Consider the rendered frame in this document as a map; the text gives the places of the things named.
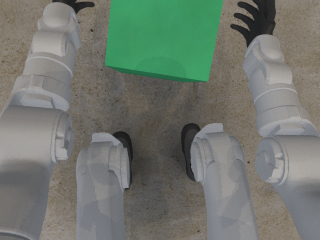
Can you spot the robot left upper arm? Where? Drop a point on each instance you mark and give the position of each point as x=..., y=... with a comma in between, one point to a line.
x=32, y=141

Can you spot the carton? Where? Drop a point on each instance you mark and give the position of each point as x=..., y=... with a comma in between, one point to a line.
x=165, y=39

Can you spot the right robot forearm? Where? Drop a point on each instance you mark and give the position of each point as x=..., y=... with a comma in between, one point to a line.
x=274, y=95

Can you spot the robot left foot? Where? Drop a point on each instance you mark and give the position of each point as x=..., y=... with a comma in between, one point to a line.
x=125, y=139

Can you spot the robot right hand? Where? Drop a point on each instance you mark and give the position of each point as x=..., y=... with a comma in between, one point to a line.
x=263, y=23

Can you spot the robot right upper arm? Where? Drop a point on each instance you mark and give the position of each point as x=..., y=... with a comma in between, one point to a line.
x=291, y=164

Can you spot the left robot forearm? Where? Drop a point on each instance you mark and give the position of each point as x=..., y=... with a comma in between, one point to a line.
x=50, y=63

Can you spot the robot left shin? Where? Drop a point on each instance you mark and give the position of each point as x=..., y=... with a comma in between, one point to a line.
x=82, y=157

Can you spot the robot left hand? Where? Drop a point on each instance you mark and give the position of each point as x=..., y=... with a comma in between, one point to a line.
x=76, y=5

